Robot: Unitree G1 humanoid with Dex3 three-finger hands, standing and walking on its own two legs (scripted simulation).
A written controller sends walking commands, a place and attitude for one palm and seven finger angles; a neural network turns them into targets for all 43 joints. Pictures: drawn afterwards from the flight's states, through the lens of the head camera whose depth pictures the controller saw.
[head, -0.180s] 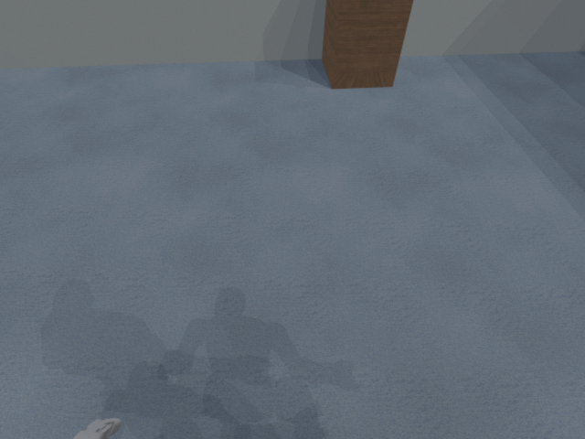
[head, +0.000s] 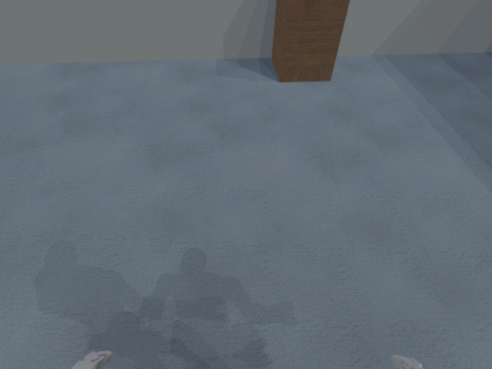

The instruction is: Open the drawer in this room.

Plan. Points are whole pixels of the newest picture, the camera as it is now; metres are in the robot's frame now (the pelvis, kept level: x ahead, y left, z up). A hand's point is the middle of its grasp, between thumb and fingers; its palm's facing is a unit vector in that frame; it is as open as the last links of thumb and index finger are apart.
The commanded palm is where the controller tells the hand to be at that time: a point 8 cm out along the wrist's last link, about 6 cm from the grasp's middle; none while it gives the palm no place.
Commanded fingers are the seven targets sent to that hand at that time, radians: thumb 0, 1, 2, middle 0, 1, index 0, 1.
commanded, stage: stand and wait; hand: left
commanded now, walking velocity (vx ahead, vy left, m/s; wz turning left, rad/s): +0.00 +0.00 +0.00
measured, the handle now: out of the picture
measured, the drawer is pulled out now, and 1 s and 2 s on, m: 0.00 0.00 0.00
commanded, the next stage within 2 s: turn or walk to find it in 0.72 s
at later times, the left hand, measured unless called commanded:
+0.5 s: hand out of the picture +0.05 +0.24 -0.15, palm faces -0.04 -0.94 -0.34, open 7.4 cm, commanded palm none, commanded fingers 0.00 0.90 0.90 -0.20 -0.30 -0.20 -0.30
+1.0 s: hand out of the picture +0.03 +0.22 -0.16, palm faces +0.02 -0.96 -0.30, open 7.4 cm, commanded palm none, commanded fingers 0.00 0.90 0.90 -0.20 -0.30 -0.20 -0.30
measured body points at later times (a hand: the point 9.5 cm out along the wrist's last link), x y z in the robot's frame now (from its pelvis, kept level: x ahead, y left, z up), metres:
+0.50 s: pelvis -0.02 -0.01 +0.01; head -0.01 -0.01 +0.46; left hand +0.06 +0.28 -0.13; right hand +0.06 -0.31 -0.12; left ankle -0.03 +0.11 -0.74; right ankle -0.02 -0.13 -0.74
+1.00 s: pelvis -0.04 -0.01 +0.00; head -0.02 -0.01 +0.45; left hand +0.03 +0.27 -0.14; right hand +0.04 -0.28 -0.14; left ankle -0.03 +0.11 -0.74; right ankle -0.02 -0.13 -0.74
